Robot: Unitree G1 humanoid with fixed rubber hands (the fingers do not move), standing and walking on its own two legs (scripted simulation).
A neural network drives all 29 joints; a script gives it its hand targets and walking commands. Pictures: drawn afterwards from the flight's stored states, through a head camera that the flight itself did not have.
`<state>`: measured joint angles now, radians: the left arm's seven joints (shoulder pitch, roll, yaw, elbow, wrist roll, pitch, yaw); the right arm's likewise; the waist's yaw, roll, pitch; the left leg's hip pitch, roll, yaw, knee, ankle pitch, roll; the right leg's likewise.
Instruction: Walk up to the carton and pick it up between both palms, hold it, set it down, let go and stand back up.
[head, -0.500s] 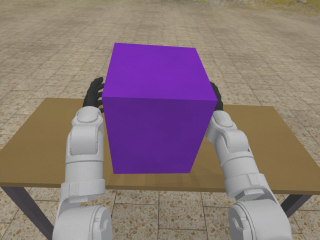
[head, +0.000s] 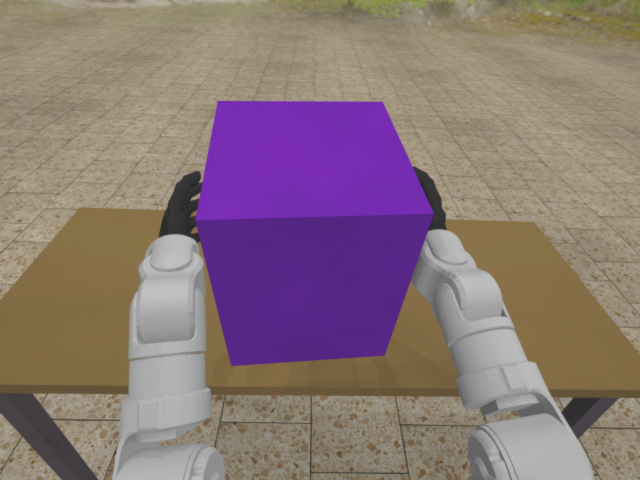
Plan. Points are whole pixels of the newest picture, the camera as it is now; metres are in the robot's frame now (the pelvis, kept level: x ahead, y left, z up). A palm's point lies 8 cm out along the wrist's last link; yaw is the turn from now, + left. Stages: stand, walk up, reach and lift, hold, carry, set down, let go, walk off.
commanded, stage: hold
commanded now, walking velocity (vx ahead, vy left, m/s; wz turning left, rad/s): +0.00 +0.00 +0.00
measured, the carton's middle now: (306, 235) +0.37 +0.01 +0.18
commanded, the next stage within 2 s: none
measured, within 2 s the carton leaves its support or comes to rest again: neither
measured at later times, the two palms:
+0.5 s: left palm (185, 238) +0.34 +0.15 +0.21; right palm (431, 239) +0.34 -0.14 +0.20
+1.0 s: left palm (184, 234) +0.35 +0.15 +0.20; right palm (428, 233) +0.35 -0.14 +0.20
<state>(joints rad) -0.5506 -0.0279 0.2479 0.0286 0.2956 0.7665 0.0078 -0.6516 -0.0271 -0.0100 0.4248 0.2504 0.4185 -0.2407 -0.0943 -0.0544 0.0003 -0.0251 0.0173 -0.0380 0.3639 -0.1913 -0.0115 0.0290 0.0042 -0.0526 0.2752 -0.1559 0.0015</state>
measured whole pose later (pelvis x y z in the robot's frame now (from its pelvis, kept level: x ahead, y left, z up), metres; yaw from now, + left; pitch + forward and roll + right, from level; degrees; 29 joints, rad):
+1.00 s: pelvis +0.00 +0.00 +0.00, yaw +0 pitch -8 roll -1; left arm -0.58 -0.02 0.24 0.06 0.31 0.76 0.00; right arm -0.66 -0.02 -0.03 0.46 0.23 0.38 -0.23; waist -0.10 -0.06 0.00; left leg -0.03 0.01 -0.04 0.36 -0.18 -0.01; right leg 0.02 0.00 -0.06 0.27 -0.15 0.00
